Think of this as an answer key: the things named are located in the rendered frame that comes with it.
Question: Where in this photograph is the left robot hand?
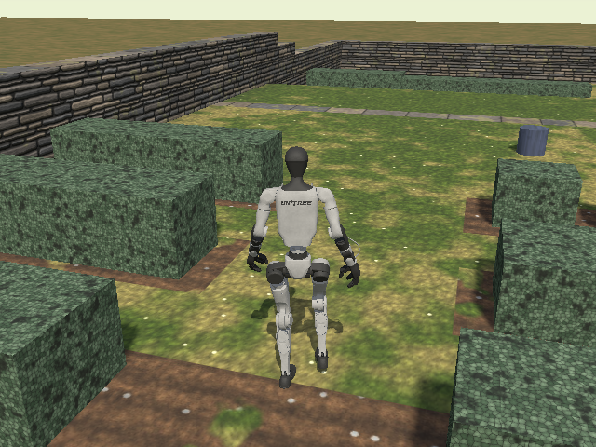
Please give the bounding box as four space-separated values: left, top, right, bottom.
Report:
247 253 268 272

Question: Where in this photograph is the robot right upper arm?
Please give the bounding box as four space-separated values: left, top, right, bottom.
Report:
316 187 343 239

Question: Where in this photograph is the robot left upper arm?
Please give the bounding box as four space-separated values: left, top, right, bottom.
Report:
253 187 278 238

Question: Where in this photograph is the robot head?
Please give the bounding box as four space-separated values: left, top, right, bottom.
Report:
281 146 313 191

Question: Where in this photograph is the right robot forearm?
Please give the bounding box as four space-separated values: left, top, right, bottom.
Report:
334 224 357 266

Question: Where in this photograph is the left robot shin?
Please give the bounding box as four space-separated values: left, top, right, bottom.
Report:
276 313 291 376

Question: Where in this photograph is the right robot hand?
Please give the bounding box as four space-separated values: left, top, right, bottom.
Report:
339 263 360 288

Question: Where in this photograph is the left robot forearm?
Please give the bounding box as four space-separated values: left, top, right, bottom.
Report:
249 225 264 257

